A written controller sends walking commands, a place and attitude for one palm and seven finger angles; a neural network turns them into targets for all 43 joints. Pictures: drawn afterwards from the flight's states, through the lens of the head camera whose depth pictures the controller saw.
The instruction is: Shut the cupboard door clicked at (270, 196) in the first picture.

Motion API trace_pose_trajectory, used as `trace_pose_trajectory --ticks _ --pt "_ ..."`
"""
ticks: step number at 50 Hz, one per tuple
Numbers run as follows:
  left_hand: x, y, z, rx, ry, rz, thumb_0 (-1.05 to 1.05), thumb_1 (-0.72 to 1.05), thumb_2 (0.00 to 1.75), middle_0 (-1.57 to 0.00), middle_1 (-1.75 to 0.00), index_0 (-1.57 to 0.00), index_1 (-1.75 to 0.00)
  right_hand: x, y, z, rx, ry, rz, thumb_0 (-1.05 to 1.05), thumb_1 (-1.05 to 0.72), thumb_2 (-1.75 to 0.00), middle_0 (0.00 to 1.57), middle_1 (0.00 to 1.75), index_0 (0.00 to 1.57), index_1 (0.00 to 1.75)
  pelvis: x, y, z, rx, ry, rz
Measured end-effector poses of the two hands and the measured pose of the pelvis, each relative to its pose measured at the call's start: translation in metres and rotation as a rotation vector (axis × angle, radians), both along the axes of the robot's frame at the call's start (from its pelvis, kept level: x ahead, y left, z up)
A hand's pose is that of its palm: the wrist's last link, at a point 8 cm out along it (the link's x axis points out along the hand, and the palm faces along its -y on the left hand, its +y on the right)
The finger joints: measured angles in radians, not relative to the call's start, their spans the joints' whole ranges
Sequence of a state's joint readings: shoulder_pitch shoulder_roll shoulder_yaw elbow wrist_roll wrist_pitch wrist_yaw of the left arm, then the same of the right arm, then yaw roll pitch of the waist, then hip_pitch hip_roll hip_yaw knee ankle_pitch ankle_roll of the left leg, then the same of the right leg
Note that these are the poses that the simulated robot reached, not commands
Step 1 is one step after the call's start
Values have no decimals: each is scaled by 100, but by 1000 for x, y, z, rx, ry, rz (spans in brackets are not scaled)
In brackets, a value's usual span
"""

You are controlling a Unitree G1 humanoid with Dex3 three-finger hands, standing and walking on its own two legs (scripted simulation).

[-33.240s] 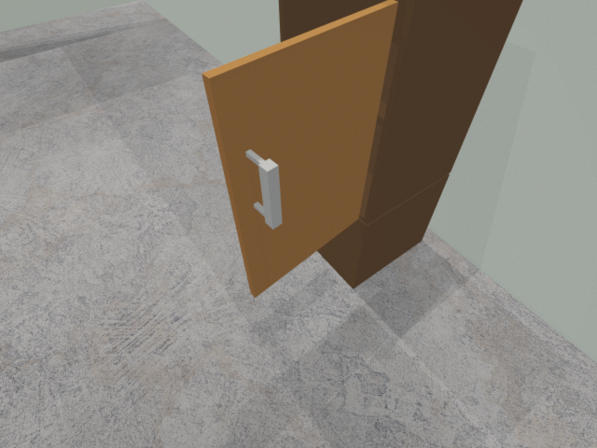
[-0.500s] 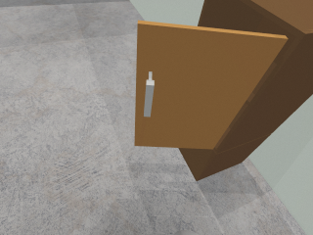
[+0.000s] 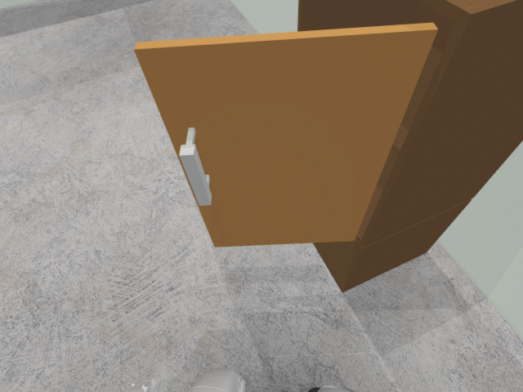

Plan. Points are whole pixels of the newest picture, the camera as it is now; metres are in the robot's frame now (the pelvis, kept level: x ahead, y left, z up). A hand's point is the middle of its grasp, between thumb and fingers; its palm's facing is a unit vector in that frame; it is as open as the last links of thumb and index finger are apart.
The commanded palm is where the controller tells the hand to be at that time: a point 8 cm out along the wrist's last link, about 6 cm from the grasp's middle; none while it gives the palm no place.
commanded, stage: come to a stop and stand still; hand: left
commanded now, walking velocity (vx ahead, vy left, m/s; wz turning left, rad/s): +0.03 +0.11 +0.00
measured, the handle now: (198, 168) +0.47 +0.14 +0.04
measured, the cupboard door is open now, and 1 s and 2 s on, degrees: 68 68 68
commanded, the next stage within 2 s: look again from close up in 1.20 s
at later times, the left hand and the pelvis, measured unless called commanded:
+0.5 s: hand out of the picture -0.06 +0.26 -0.18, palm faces +0.06 -0.99 -0.16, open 7.4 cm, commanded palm none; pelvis -0.04 +0.07 +0.01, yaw +0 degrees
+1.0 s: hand out of the picture +0.03 +0.18 -0.17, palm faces +0.02 -0.98 -0.20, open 7.2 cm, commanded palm none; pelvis -0.04 +0.00 +0.01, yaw +0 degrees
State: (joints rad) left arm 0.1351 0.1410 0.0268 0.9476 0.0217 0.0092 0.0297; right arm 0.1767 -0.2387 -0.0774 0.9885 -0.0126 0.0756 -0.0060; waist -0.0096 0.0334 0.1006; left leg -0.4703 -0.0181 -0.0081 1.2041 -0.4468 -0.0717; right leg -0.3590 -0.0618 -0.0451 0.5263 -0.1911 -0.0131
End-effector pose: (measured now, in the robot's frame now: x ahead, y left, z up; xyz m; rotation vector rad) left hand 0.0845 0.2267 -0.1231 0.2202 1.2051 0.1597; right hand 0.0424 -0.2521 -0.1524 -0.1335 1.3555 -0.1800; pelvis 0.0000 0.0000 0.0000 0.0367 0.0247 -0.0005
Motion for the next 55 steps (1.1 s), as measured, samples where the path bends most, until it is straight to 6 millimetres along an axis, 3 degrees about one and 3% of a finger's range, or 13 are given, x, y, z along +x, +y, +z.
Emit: trace_pose_trajectory --ticks 5,11,15,19,23,29,34,38,46,50,55 --pt "-30 14 1 4 -8 47 0 91 90 -21 -30 -21 -30 23 4 13 -19 -74 67 1 -91 -90 19 30 19 29 -14 5 3 0 -1 17" --pt "-84 48 -15 -17 46 87 0 91 90 -21 -30 -21 -30 31 31 29 -47 -177 117 1 -91 -90 19 30 19 29 -33 29 -1 -14 -15 10" --pt "-118 71 -33 -48 118 112 0 91 90 -21 -30 -20 -30 8 57 34 -74 -200 113 1 -91 -90 19 30 19 29 -44 49 -6 -40 -35 6" --pt "-139 81 -30 -77 173 121 1 91 90 -20 -30 -20 -30 -29 82 41 -64 -127 107 1 -91 -90 20 30 20 29 -44 59 5 -57 -40 14" --pt "-150 81 -27 -100 205 116 1 91 90 -20 -30 -20 -30 -61 88 42 -74 -51 69 1 -93 -90 20 30 20 30 -43 64 10 -56 -28 9" --pt "-139 72 -23 -105 247 60 1 91 90 -20 -30 -20 -30 -110 88 38 -69 60 -12 1 -92 -90 20 30 20 30 -44 62 12 -54 -12 -3" --pt "-100 54 -21 -90 182 11 1 91 90 -20 -30 -20 -30 -146 78 29 -45 156 -71 1 -91 -90 20 30 20 30 -46 48 8 -53 -12 -9" --pt "-73 35 -21 -64 98 -11 1 91 90 -20 -30 -20 -30 -160 64 16 -10 200 -101 1 -91 -90 20 30 20 30 -45 30 1 -35 -15 -16" --pt "-56 7 -13 -62 27 0 0 93 90 -20 -30 -20 -30 -133 52 11 31 142 -62 1 -91 -90 20 30 20 29 -39 11 4 -35 -30 2" --pt "-65 3 -13 -56 31 24 -1 94 90 -20 -30 -20 -30 -110 48 10 36 89 -34 1 -91 -90 20 30 20 29 -41 4 5 -35 -39 5" --pt "-90 4 -13 -47 78 54 -1 95 90 -20 -30 -20 -30 -92 38 11 20 56 -4 1 -92 -90 20 30 20 29 -42 0 6 -39 -46 9"
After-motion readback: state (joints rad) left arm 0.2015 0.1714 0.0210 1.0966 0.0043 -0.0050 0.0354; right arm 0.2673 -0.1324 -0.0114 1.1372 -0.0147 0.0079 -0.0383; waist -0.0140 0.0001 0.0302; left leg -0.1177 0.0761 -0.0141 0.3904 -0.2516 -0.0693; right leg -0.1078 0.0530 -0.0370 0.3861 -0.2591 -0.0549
